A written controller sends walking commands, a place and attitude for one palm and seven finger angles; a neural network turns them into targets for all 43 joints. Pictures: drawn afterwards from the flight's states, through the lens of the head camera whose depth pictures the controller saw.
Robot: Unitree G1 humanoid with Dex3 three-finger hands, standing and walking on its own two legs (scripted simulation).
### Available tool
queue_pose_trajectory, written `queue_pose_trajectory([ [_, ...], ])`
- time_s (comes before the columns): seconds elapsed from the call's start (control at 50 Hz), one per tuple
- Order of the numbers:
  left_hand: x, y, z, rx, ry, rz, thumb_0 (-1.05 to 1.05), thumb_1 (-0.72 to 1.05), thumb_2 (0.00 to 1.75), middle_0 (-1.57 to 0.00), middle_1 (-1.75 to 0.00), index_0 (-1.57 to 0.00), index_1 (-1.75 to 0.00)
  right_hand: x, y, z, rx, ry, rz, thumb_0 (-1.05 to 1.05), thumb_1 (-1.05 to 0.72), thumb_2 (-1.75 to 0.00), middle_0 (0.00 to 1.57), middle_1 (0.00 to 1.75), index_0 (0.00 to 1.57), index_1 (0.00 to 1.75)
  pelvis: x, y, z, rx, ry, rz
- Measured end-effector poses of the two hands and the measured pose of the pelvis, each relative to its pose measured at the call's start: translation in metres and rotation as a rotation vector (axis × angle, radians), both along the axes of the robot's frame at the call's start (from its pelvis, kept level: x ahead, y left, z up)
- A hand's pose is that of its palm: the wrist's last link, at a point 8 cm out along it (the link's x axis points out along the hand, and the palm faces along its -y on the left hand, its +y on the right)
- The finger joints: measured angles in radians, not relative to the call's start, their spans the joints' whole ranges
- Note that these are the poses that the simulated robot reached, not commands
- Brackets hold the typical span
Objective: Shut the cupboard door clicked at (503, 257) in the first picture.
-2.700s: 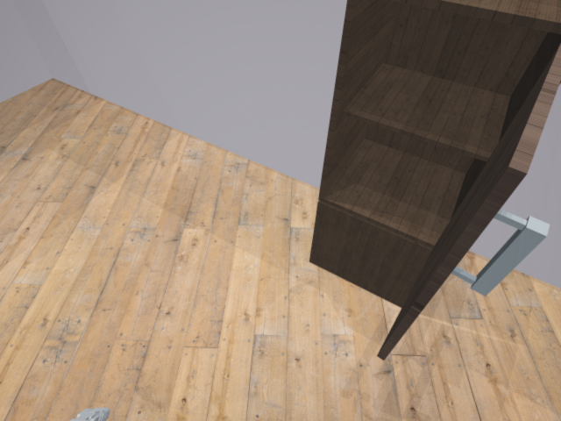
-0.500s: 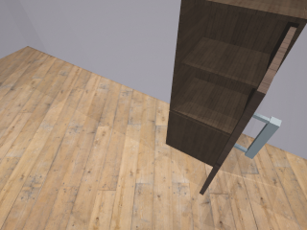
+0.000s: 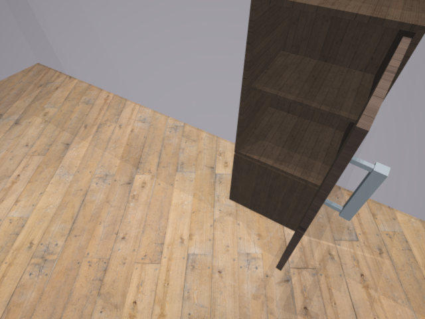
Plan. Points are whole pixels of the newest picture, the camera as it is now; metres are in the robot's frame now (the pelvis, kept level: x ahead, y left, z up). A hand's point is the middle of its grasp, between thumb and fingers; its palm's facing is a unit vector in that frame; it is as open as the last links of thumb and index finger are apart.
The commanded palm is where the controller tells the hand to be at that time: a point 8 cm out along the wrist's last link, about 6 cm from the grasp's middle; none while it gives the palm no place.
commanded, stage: walk to a spot facing it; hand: left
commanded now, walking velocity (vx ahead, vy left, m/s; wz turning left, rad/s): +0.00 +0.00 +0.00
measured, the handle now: (350, 189) +0.36 -0.25 +0.06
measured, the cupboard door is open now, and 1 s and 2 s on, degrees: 84 84 84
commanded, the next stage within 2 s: none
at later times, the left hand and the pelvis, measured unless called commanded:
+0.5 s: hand out of the picture +0.05 +0.18 -0.18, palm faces -0.13 -0.95 -0.28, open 7.4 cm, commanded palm none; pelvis -0.02 -0.02 -0.03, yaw -10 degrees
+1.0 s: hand out of the picture +0.11 +0.21 -0.18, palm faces -0.35 -0.90 -0.25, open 7.4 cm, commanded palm none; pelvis -0.04 +0.03 -0.01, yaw -26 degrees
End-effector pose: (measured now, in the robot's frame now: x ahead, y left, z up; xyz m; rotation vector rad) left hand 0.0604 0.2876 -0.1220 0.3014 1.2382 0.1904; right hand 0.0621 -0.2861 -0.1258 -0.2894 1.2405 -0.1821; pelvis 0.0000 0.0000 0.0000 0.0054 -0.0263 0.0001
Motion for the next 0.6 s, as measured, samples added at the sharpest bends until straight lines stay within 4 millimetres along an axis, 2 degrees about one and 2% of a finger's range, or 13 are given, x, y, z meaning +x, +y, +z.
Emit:
queue_pose_trajectory([
  [0.18,0.002,0.001,0.000,0.004,0.003,-0.004,0.01,0.91,0.90,-0.20,-0.30,-0.20,-0.30,0.002,-0.001,0.000,-0.004,-0.012,-0.009,0.00,-0.91,-0.89,0.21,0.30,0.20,0.30,0.000,0.000,-0.001,0.000,0.003,-0.018],
  [0.26,0.001,-0.005,-0.006,-0.001,0.028,-0.016,0.01,0.91,0.90,-0.20,-0.30,-0.20,-0.30,-0.004,0.004,-0.004,0.003,-0.035,-0.052,0.00,-0.91,-0.89,0.21,0.30,0.20,0.30,-0.004,0.000,-0.005,0.003,0.007,-0.058],
  [0.38,-0.001,-0.027,-0.020,-0.032,0.060,-0.067,0.01,0.91,0.90,-0.20,-0.30,-0.20,-0.30,-0.030,0.013,-0.021,0.050,-0.045,-0.132,0.00,-0.91,-0.89,0.21,0.30,0.20,0.30,-0.014,-0.006,-0.016,0.027,0.005,-0.127],
  [0.48,-0.004,-0.053,-0.027,-0.042,0.054,-0.103,0.01,0.91,0.90,-0.20,-0.30,-0.20,-0.30,-0.056,0.009,-0.046,0.100,-0.023,-0.193,0.00,-0.91,-0.89,0.21,0.30,0.20,0.30,-0.022,-0.018,-0.029,0.021,-0.006,-0.173],
  [0.6,-0.019,-0.074,-0.016,-0.067,0.080,-0.115,0.01,0.91,0.90,-0.20,-0.30,-0.20,-0.30,-0.072,0.007,-0.035,0.113,-0.003,-0.240,0.00,-0.91,-0.89,0.20,0.30,0.20,0.30,-0.031,-0.021,-0.015,0.028,0.020,-0.219],
])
